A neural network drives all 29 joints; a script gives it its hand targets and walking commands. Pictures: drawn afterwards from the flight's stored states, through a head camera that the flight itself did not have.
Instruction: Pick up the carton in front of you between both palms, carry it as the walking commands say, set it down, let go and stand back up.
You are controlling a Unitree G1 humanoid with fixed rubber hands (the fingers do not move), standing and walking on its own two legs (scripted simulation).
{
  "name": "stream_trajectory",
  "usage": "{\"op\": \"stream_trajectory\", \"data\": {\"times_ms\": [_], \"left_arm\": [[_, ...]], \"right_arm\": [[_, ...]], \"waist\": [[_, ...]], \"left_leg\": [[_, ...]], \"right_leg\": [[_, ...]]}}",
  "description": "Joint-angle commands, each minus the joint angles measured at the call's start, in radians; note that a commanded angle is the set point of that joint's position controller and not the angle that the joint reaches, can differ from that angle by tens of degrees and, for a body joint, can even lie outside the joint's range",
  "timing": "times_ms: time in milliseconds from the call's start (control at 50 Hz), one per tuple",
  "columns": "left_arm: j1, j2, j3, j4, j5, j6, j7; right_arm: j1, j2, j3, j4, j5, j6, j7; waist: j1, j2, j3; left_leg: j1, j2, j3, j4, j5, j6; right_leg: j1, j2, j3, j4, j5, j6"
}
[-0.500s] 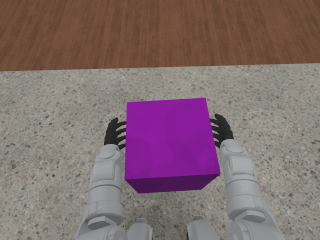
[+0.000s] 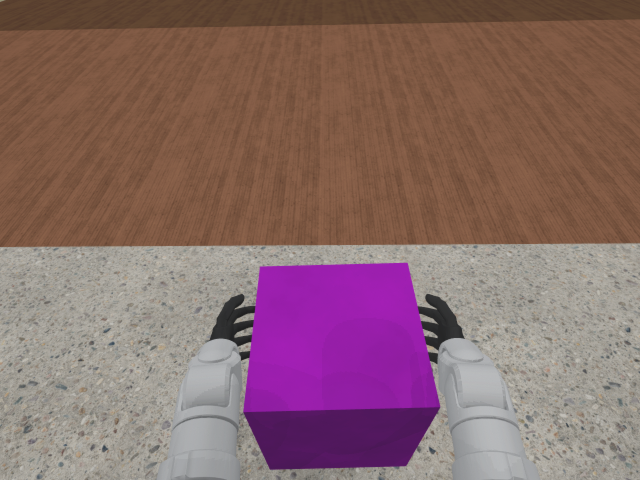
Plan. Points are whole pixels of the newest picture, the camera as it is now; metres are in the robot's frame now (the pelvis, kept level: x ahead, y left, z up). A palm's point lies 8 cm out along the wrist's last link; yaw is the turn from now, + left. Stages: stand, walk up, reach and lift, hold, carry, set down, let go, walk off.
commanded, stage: reach and lift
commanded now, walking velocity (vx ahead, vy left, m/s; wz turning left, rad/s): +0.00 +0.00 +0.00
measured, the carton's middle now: (336, 370) +0.31 +0.00 -0.05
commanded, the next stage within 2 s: hold in 0.92 s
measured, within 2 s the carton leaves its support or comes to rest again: neither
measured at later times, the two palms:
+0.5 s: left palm (226, 342) +0.30 +0.14 +0.04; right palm (451, 342) +0.30 -0.15 +0.03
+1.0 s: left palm (221, 339) +0.30 +0.15 +0.05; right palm (453, 340) +0.29 -0.15 +0.05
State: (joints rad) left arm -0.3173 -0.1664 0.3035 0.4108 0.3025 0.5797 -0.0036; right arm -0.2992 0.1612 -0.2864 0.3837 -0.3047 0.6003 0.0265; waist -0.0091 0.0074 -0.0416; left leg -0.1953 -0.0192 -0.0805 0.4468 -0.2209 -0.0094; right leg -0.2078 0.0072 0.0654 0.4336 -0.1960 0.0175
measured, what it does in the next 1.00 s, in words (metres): stands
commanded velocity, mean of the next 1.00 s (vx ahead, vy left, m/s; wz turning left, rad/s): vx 0.00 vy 0.00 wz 0.00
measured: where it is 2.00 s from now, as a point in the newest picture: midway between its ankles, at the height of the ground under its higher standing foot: outside the picture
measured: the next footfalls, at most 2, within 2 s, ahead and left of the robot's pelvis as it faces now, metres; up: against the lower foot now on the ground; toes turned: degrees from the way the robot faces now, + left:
none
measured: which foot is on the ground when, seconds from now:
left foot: down 0.00-1.00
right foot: down 0.00-1.00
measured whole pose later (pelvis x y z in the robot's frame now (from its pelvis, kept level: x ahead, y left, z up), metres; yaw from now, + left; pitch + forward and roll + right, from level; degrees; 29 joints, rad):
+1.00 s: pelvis +0.01 +0.00 +0.01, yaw +0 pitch -6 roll +0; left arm -0.27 -0.15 0.22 0.24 0.28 0.71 -0.01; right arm -0.25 0.15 -0.21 0.22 -0.28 0.72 0.02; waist 0.00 0.01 0.03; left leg -0.04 -0.01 -0.07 0.35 -0.20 -0.01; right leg -0.06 0.01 0.07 0.34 -0.17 0.02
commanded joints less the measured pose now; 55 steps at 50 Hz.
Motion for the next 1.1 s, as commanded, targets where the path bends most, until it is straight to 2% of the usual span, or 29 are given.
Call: {"op": "stream_trajectory", "data": {"times_ms": [0,80,160,620,900,1000,1080], "left_arm": [[-0.462,-0.942,-0.476,0.057,-0.179,-0.002,-0.25],[-0.538,-0.97,-0.494,0.041,-0.193,-0.008,-0.256],[-0.541,-0.964,-0.493,0.047,-0.191,-0.002,-0.256],[-0.361,-0.906,-0.561,-0.123,-0.231,0.053,-0.241],[-0.369,-0.906,-0.577,-0.163,-0.246,0.093,-0.235],[-0.344,-0.9,-0.626,-0.238,-0.277,0.13,-0.228],[-0.333,-0.853,-0.583,-0.213,-0.255,0.161,-0.224]], "right_arm": [[-0.493,0.913,0.471,0.038,0.183,-0.021,0.234],[-0.575,0.937,0.498,0.016,0.198,-0.028,0.243],[-0.578,0.933,0.498,0.021,0.194,-0.021,0.241],[-0.383,0.91,0.556,-0.136,0.234,0.036,0.212],[-0.4,0.888,0.573,-0.178,0.247,0.071,0.214],[-0.385,0.888,0.63,-0.256,0.282,0.108,0.206],[-0.367,0.848,0.585,-0.227,0.259,0.14,0.199]], "waist": [[0.002,0.014,-0.11],[0.003,0.011,-0.165],[0.0,-0.001,-0.175],[0.004,-0.007,-0.197],[0.006,0.0,-0.16],[0.008,-0.002,-0.193],[0.007,-0.003,-0.092]], "left_leg": [[-0.011,-0.07,0.02,-0.103,-0.003,0.014],[0.007,-0.069,0.02,-0.093,-0.014,0.015],[0.025,-0.07,0.022,-0.094,-0.004,0.014],[0.143,-0.085,0.017,-0.126,0.264,0.003],[0.154,-0.08,0.014,-0.141,0.222,0.001],[0.19,-0.079,0.008,-0.15,0.276,-0.001],[0.155,-0.076,0.013,-0.172,0.171,0.001]], "right_leg": [[0.09,0.085,-0.023,-0.065,-0.002,-0.029],[0.108,0.084,-0.024,-0.052,-0.013,-0.029],[0.119,0.083,-0.023,-0.057,-0.009,-0.025],[0.239,0.092,-0.002,-0.104,0.261,-0.005],[0.231,0.096,-0.004,-0.113,0.199,-0.01],[0.266,0.096,-0.001,-0.122,0.249,-0.007],[0.239,0.09,-0.005,-0.146,0.151,-0.012]]}}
